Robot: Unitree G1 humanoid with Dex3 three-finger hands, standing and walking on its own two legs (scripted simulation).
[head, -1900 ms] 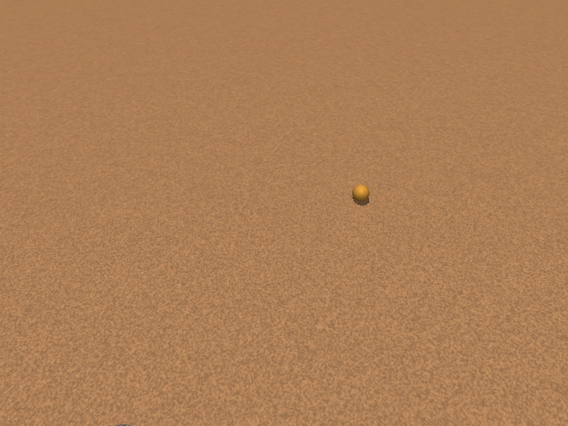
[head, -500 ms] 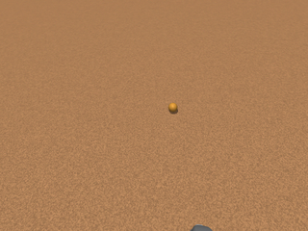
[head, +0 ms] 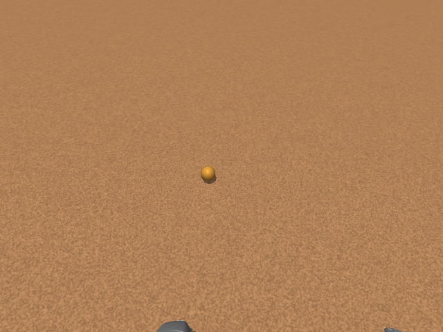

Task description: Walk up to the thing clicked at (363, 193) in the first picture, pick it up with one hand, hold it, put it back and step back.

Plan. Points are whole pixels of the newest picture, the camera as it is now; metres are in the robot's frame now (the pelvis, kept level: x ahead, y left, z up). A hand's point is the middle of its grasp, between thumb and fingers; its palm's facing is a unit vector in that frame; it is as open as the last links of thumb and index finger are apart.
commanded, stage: walk up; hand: left
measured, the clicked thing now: (207, 173) +0.99 +0.12 -0.71
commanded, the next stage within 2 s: none
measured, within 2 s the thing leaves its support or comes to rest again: neither
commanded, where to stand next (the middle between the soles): +0.60 -0.04 m, yaw -6 degrees
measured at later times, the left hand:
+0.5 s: hand (145, 233) +0.32 +0.20 -0.10, palm faces -0.12 -0.90 -0.42, open 7.4 cm
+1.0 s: hand (139, 193) +0.46 +0.26 -0.13, palm faces -0.16 -0.92 -0.36, open 7.4 cm
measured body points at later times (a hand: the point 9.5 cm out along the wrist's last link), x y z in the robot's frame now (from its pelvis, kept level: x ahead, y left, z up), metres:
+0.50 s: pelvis +0.20 -0.06 +0.01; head +0.21 -0.10 +0.46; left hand +0.33 +0.25 -0.07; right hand +0.22 -0.38 -0.13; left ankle +0.17 +0.09 -0.65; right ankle +0.25 -0.16 -0.72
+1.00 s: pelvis +0.38 -0.01 +0.01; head +0.40 +0.01 +0.46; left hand +0.46 +0.31 -0.11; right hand +0.44 -0.33 -0.07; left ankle +0.44 +0.09 -0.72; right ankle +0.36 -0.16 -0.65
